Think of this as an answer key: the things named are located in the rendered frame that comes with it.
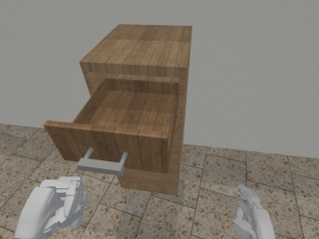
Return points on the handle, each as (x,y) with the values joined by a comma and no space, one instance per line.
(102,166)

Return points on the cabinet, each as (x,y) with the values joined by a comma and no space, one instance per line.
(158,53)

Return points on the drawer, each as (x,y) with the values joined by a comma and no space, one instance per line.
(122,115)

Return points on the left robot hand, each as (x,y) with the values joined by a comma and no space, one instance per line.
(63,197)

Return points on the right robot hand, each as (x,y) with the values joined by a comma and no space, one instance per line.
(258,224)

